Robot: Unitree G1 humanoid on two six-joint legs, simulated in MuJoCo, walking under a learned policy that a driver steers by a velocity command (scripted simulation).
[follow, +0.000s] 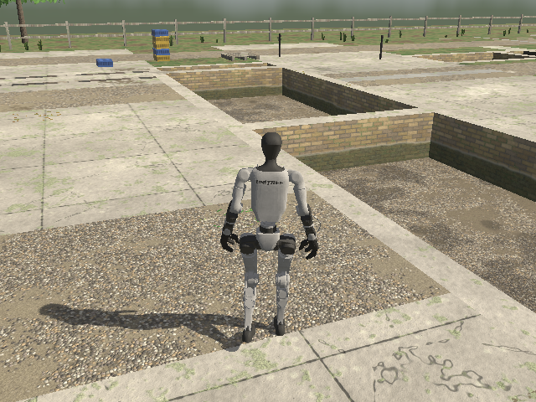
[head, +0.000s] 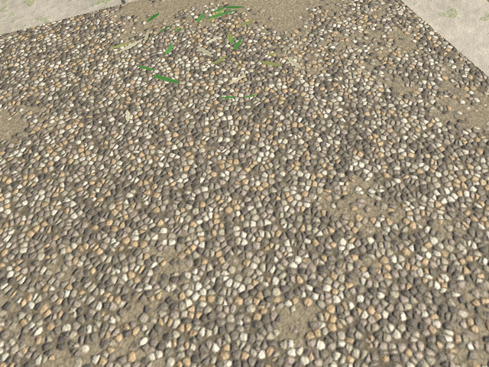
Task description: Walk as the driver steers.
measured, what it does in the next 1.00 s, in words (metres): walks ahead, turning right: left foot, then right foot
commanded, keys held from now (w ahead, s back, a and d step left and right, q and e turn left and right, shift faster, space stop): e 0.36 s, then w+e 0.22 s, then w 0.08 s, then w+q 0.34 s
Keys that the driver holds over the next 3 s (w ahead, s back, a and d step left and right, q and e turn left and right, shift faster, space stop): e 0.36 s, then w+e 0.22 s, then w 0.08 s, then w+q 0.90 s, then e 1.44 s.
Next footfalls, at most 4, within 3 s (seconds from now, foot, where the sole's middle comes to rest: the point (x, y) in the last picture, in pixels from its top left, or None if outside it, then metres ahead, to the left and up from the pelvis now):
0.28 left None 0.06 0.11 -0.77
0.78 right None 0.08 -0.16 -0.77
1.26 left None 0.44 -0.09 -0.77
1.78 right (345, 264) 0.73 -0.23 -0.77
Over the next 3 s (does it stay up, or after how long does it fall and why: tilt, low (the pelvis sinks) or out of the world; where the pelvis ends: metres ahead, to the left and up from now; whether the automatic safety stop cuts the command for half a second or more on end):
stays up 0.60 -0.16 0.01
